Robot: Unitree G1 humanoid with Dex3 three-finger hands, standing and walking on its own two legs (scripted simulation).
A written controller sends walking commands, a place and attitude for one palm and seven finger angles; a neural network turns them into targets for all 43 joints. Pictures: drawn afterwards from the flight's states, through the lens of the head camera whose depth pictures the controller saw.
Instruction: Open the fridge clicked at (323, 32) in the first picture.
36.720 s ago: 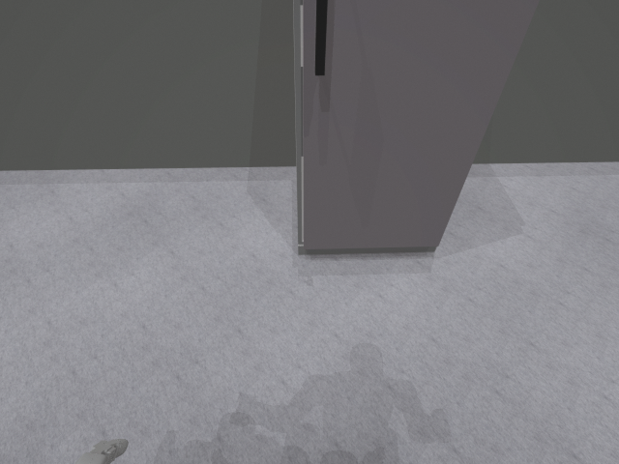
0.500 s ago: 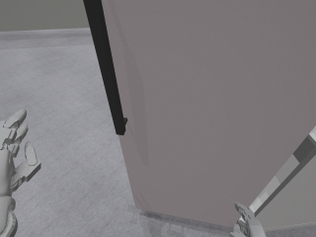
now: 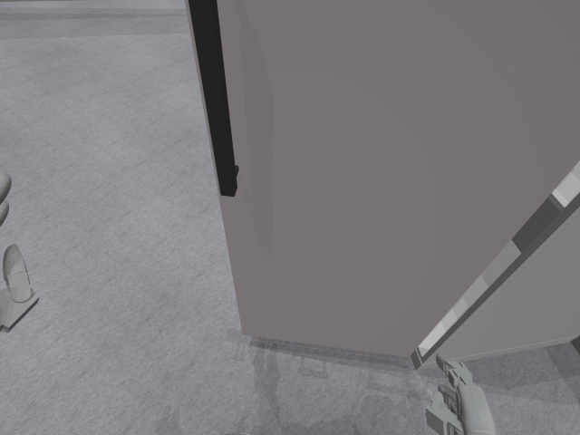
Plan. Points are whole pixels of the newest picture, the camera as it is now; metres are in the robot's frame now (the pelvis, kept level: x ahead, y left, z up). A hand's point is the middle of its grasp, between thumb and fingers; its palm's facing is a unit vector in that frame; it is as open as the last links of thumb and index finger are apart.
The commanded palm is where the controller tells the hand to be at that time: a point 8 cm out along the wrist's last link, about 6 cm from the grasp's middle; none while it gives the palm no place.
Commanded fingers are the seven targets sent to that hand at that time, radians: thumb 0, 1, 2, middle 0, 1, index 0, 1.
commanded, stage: step back with the hand held close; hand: left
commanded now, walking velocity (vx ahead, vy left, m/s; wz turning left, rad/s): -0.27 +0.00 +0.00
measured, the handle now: (217, 69) +0.48 +0.14 +0.26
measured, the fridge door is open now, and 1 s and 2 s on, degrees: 73 73 73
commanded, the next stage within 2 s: stop stepping back and stand still in 0.50 s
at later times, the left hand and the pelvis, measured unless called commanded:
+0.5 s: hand out of the picture +0.08 +0.28 +0.18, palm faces +0.53 -0.74 -0.41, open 7.4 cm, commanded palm +0.02 +0.31 +0.18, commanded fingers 0.00 0.90 0.90 -0.20 -0.30 -0.20 -0.30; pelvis -0.10 +0.00 +0.00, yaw +4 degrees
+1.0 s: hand out of the picture +0.01 +0.25 +0.16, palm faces +0.30 -0.80 -0.51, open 7.4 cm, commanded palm -0.03 +0.30 +0.18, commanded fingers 0.00 0.90 0.90 -0.20 -0.30 -0.20 -0.30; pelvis -0.18 +0.00 +0.00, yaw -2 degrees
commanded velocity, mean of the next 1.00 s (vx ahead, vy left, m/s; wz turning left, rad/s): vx -0.11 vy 0.00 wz -0.07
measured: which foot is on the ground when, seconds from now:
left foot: down 0.00-0.54, up 0.56-0.68, down 0.70-0.92, up 0.94-1.00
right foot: down 0.00-0.26, up 0.28-0.52, down 0.54-1.00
